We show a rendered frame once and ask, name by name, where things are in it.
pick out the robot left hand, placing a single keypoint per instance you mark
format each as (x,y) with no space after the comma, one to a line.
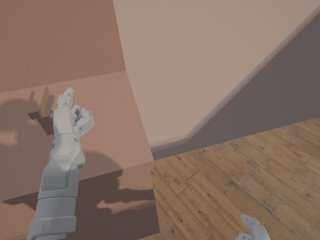
(66,121)

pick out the robot right hand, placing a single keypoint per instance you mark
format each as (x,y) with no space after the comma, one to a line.
(258,232)

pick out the tap lever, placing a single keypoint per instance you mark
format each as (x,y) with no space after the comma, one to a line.
(89,112)

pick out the counter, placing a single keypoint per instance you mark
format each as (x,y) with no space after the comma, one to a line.
(46,47)

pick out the left robot forearm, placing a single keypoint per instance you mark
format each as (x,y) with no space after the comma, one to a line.
(55,210)

